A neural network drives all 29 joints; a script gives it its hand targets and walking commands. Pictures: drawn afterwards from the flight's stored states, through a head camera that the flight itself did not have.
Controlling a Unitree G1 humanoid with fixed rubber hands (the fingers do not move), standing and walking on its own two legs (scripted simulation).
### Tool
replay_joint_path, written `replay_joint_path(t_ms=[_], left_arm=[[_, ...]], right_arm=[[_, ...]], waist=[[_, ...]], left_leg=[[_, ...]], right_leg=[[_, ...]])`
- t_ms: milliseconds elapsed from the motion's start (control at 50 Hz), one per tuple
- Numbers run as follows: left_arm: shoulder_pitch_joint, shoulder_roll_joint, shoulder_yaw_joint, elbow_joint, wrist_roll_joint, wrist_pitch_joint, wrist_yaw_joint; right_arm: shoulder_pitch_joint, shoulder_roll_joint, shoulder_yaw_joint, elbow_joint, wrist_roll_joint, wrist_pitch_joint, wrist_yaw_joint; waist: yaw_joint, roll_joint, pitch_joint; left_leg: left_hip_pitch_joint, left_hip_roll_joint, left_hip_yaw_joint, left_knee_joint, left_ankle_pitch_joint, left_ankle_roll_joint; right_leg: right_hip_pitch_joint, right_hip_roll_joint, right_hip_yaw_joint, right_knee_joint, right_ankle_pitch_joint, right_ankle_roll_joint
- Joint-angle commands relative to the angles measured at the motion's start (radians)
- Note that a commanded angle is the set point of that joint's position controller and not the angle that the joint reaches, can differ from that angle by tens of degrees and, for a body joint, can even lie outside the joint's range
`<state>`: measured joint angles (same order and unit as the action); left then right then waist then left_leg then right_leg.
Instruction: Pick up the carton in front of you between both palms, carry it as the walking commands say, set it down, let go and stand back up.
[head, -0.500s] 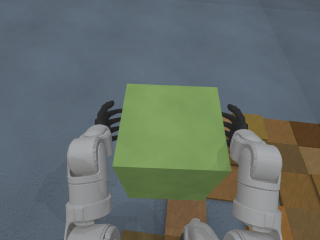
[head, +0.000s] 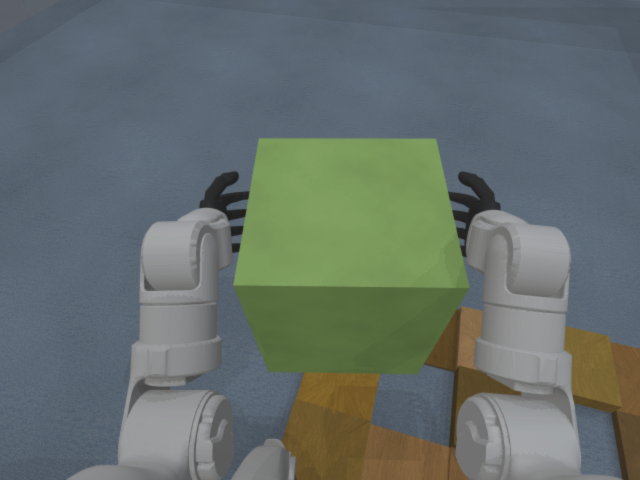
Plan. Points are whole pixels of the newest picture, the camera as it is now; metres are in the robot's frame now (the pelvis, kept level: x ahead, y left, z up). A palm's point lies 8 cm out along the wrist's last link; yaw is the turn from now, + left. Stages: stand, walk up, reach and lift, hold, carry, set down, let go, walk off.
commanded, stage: carry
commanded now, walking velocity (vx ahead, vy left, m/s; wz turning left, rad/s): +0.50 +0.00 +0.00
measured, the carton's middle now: (344, 265) +0.36 +0.02 +0.06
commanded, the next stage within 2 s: none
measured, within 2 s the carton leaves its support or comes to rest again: neither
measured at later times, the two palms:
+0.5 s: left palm (290, 90) +0.68 +0.13 +0.12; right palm (472, 105) +0.65 -0.17 +0.12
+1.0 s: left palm (328, 8) +1.00 +0.10 +0.13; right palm (467, 12) +1.01 -0.20 +0.13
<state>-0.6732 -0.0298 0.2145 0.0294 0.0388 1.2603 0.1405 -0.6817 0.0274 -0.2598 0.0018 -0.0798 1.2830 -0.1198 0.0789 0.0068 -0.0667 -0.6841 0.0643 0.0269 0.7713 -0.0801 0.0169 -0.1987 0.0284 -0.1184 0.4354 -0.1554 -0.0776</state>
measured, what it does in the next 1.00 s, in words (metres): walks ahead: left foot, then right foot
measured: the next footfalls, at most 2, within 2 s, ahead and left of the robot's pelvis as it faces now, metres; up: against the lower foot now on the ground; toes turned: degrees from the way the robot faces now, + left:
left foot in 0.12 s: +0.29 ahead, +0.12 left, +0.00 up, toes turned +6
right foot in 0.62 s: +0.58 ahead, -0.12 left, -0.01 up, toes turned -7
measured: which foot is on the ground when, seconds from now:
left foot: up 0.00-0.10, down 0.12-0.64, up 0.66-1.00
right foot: down 0.00-0.14, up 0.16-0.60, down 0.62-1.00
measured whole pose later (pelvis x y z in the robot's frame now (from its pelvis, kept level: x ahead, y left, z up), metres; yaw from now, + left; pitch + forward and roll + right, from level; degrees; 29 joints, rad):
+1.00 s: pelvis +0.63 -0.06 -0.02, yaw -2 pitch +6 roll +1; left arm -0.75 -0.04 0.29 -0.02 0.07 1.28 0.13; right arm -0.78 0.04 -0.28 -0.03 -0.10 1.31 -0.14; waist 0.06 0.03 0.00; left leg -0.66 0.02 0.08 0.64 -0.04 0.04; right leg -0.17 0.04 -0.10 0.41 -0.35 -0.06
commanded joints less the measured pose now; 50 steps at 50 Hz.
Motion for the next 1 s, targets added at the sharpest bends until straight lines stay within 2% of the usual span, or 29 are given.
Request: replay_joint_path(t_ms=[0, 20, 60, 80, 100, 120, 140, 160, 180, 200, 220, 260, 300, 380, 440, 500, 540, 560, 580, 600, 620, 640, 660, 680, 700, 740, 800, 880, 980], left_arm=[[-0.667, -1.053, -0.639, -0.197, -0.438, 0.017, -0.263], [-0.637, -1.043, -0.643, -0.213, -0.425, 0.022, -0.264], [-0.582, -1.024, -0.658, -0.242, -0.405, 0.03, -0.265], [-0.57, -1.018, -0.669, -0.255, -0.401, 0.036, -0.266], [-0.551, -1.003, -0.682, -0.268, -0.401, 0.042, -0.268], [-0.562, -0.999, -0.695, -0.287, -0.407, 0.053, -0.272], [-0.556, -1.001, -0.703, -0.296, -0.423, 0.066, -0.274], [-0.533, -0.991, -0.703, -0.306, -0.423, 0.067, -0.275], [-0.538, -0.998, -0.705, -0.335, -0.422, 0.063, -0.275], [-0.546, -1.006, -0.705, -0.365, -0.415, 0.058, -0.271], [-0.537, -1.0, -0.704, -0.381, -0.4, 0.052, -0.264], [-0.491, -0.982, -0.715, -0.373, -0.361, 0.038, -0.25], [-0.453, -0.969, -0.729, -0.337, -0.325, 0.024, -0.241], [-0.453, -0.927, -0.72, -0.22, -0.279, -0.008, -0.237], [-0.5, -0.918, -0.696, -0.132, -0.284, -0.032, -0.244], [-0.598, -0.911, -0.665, -0.076, -0.319, -0.045, -0.246], [-0.673, -0.902, -0.642, -0.046, -0.349, -0.043, -0.244], [-0.699, -0.897, -0.625, -0.025, -0.361, -0.039, -0.243], [-0.699, -0.891, -0.605, 0.002, -0.37, -0.034, -0.241], [-0.691, -0.879, -0.578, 0.031, -0.373, -0.028, -0.24], [-0.725, -0.837, -0.553, 0.055, -0.364, -0.026, -0.236], [-0.702, -0.869, -0.554, 0.058, -0.389, -0.023, -0.236], [-0.76, -0.892, -0.548, 0.008, -0.413, -0.018, -0.238], [-0.818, -0.93, -0.555, -0.042, -0.44, -0.01, -0.242], [-0.88, -0.966, -0.562, -0.101, -0.467, -0.004, -0.244], [-0.954, -0.998, -0.56, -0.193, -0.492, 0.014, -0.244], [-0.913, -0.988, -0.558, -0.235, -0.473, 0.042, -0.241], [-0.818, -0.989, -0.592, -0.172, -0.431, 0.055, -0.257], [-0.773, -1.028, -0.633, -0.077, -0.419, 0.024, -0.286]], right_arm=[[-0.554, 0.997, 0.62, -0.094, 0.331, 0.001, 0.18], [-0.534, 0.99, 0.629, -0.116, 0.324, 0.007, 0.183], [-0.509, 0.979, 0.66, -0.163, 0.325, 0.018, 0.191], [-0.483, 0.972, 0.673, -0.173, 0.324, 0.02, 0.195], [-0.454, 0.956, 0.681, -0.187, 0.324, 0.021, 0.199], [-0.447, 0.926, 0.679, -0.205, 0.319, 0.022, 0.199], [-0.428, 0.902, 0.679, -0.194, 0.323, 0.021, 0.197], [-0.408, 0.926, 0.693, -0.224, 0.342, 0.021, 0.197], [-0.434, 0.956, 0.711, -0.283, 0.355, 0.016, 0.201], [-0.474, 0.975, 0.732, -0.333, 0.369, 0.011, 0.206], [-0.494, 0.993, 0.755, -0.362, 0.388, 0.007, 0.211], [-0.487, 1.002, 0.797, -0.381, 0.426, -0.001, 0.226], [-0.483, 1.002, 0.832, -0.35, 0.459, -0.008, 0.249], [-0.508, 0.984, 0.848, -0.204, 0.487, -0.037, 0.282], [-0.562, 0.986, 0.82, -0.102, 0.487, -0.065, 0.286], [-0.651, 0.985, 0.781, -0.034, 0.487, -0.085, 0.271], [-0.708, 0.974, 0.751, -0.003, 0.49, -0.088, 0.252], [-0.732, 0.968, 0.735, 0.009, 0.49, -0.085, 0.241], [-0.742, 0.964, 0.718, 0.025, 0.487, -0.077, 0.228], [-0.745, 0.95, 0.693, 0.041, 0.483, -0.067, 0.216], [-0.758, 0.98, 0.677, 0.052, 0.489, -0.051, 0.204], [-0.781, 0.953, 0.655, 0.031, 0.481, -0.042, 0.194], [-0.825, 0.983, 0.654, 0.025, 0.479, -0.034, 0.184], [-0.845, 1.001, 0.641, 0.003, 0.474, -0.029, 0.174], [-0.853, 1.019, 0.632, -0.023, 0.469, -0.023, 0.166], [-0.867, 1.03, 0.614, -0.073, 0.448, -0.01, 0.147], [-0.815, 1.007, 0.609, -0.105, 0.412, 0.01, 0.128], [-0.728, 1.0, 0.635, -0.059, 0.353, 0.018, 0.138], [-0.698, 1.026, 0.659, 0.014, 0.343, 0.003, 0.181]], waist=[[0.016, -0.066, -0.276], [0.024, -0.061, -0.26], [0.0, -0.121, -0.26], [-0.058, -0.149, -0.318], [-0.107, -0.128, -0.402], [-0.135, 0.046, -0.54], [-0.136, 0.248, -0.613], [-0.14, 0.181, -0.608], [-0.151, 0.104, -0.556], [-0.139, 0.063, -0.517], [-0.133, 0.055, -0.498], [-0.132, 0.074, -0.484], [-0.134, 0.104, -0.46], [-0.139, 0.122, -0.38], [-0.146, 0.109, -0.314], [-0.148, 0.101, -0.248], [-0.129, 0.113, -0.224], [-0.096, 0.111, -0.237], [-0.047, 0.058, -0.292], [-0.019, -0.033, -0.379], [-0.028, -0.271, -0.524], [0.007, -0.37, -0.509], [-0.004, -0.305, -0.47], [-0.008, -0.175, -0.461], [-0.02, -0.136, -0.453], [-0.029, -0.128, -0.465], [-0.02, -0.135, -0.473], [0.002, -0.116, -0.432], [0.019, -0.106, -0.331]], left_leg=[[-0.104, -0.023, 0.051, -0.193, 0.13, -0.013], [-0.003, -0.067, 0.121, -0.273, 0.172, -0.012], [0.235, -0.11, 0.182, -0.357, 0.2, 0.013], [0.425, -0.113, 0.196, -0.373, 0.23, 0.042], [0.635, -0.057, 0.146, -0.369, 0.27, 0.067], [0.956, 0.196, -0.153, -0.254, 0.481, 0.151], [1.217, 0.348, -0.472, -0.282, 0.536, 0.305], [1.184, 0.331, -0.481, -0.308, 0.332, 0.31], [1.093, 0.29, -0.42, -0.338, 0.292, 0.264], [1.019, 0.284, -0.366, -0.355, 0.297, 0.23], [0.948, 0.268, -0.331, -0.379, 0.25, 0.212], [0.859, 0.243, -0.263, -0.423, 0.154, 0.199], [0.835, 0.227, -0.214, -0.433, 0.175, 0.209], [0.771, 0.178, -0.107, -0.443, 0.192, 0.193], [0.743, 0.16, -0.063, -0.43, 0.166, 0.162], [0.71, 0.151, -0.044, -0.41, 0.07, 0.135], [0.664, 0.152, -0.019, -0.373, 0.1, 0.123], [0.655, 0.144, 0.005, -0.29, 0.181, 0.097], [0.639, 0.094, 0.076, -0.114, 0.252, 0.058], [0.545, 0.044, 0.111, 0.113, 0.079, 0.026], [0.217, -0.052, 0.077, 0.386, -0.117, -0.018], [0.003, -0.138, 0.024, 0.537, -0.445, -0.026], [-0.08, -0.1, -0.025, 0.555, -0.445, 0.001], [-0.078, -0.072, -0.042, 0.514, -0.399, 0.01], [-0.066, -0.054, -0.035, 0.459, -0.373, 0.023], [-0.003, -0.024, -0.034, 0.351, -0.326, 0.023], [-0.034, -0.023, -0.011, 0.236, -0.284, 0.013], [-0.108, -0.035, 0.033, 0.057, -0.102, 0.006], [0.041, -0.095, 0.124, -0.276, 0.176, 0.031]], right_leg=[[0.415, -0.217, 0.219, -0.085, 0.522, -0.085], [0.353, -0.182, 0.157, -0.094, 0.544, -0.071], [0.261, -0.177, 0.107, -0.072, 0.635, -0.034], [0.208, -0.163, 0.046, 0.062, 0.72, 0.005], [0.122, -0.134, 0.002, 0.226, 0.625, 0.043], [-0.121, -0.104, 0.014, 0.505, 0.259, 0.083], [-0.471, 0.037, 0.072, 0.802, -0.353, 0.106], [-0.567, -0.004, 0.159, 0.891, -0.364, 0.073], [-0.575, -0.046, 0.185, 0.828, -0.288, 0.057], [-0.565, -0.072, 0.177, 0.775, -0.248, 0.056], [-0.53, -0.094, 0.175, 0.713, -0.223, 0.059], [-0.474, -0.106, 0.153, 0.625, -0.21, 0.067], [-0.491, -0.105, 0.127, 0.542, -0.182, 0.071], [-0.484, -0.111, 0.088, 0.363, 0.026, 0.071], [-0.465, -0.112, 0.08, 0.25, 0.18, 0.058], [-0.414, -0.103, 0.067, 0.135, 0.204, 0.037], [-0.311, -0.069, 0.004, 0.104, 0.136, 0.019], [-0.227, -0.065, -0.005, 0.071, 0.147, 0.012], [-0.069, -0.028, -0.052, 0.01, 0.145, 0.018], [0.124, -0.073, -0.008, 0.031, 0.108, 0.033], [0.451, -0.325, 0.423, 0.09, 0.099, -0.102], [0.493, -0.358, 0.637, -0.028, 0.064, -0.134], [0.487, -0.349, 0.602, -0.024, 0.095, -0.116], [0.445, -0.33, 0.534, -0.006, 0.176, -0.103], [0.398, -0.315, 0.473, 0.003, 0.24, -0.097], [0.335, -0.305, 0.404, -0.035, 0.213, -0.086], [0.372, -0.304, 0.346, -0.05, 0.276, -0.111], [0.443, -0.248, 0.256, -0.037, 0.442, -0.103], [0.38, -0.158, 0.13, -0.026, 0.52, -0.066]])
